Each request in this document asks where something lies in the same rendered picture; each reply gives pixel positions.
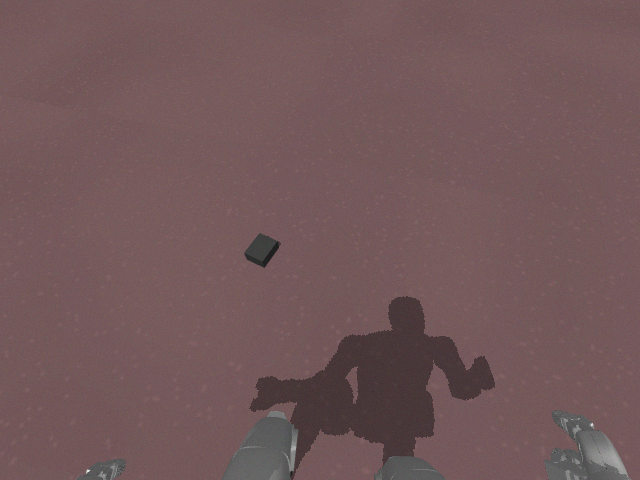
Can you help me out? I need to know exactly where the small box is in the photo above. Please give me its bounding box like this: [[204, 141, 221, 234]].
[[244, 233, 279, 268]]

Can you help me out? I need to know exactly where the right robot hand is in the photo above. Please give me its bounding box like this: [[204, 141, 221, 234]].
[[544, 410, 629, 480]]

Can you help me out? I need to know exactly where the left robot hand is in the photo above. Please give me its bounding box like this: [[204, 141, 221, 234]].
[[76, 459, 126, 480]]

